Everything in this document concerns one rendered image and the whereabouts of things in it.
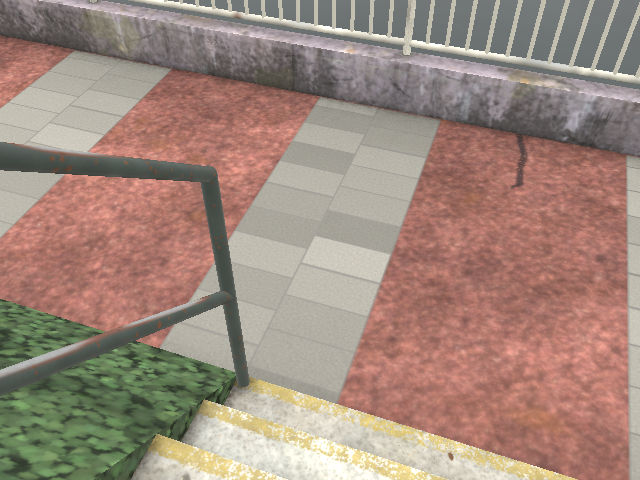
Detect stairs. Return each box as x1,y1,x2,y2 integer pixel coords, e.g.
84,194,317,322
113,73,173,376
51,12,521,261
130,377,578,480

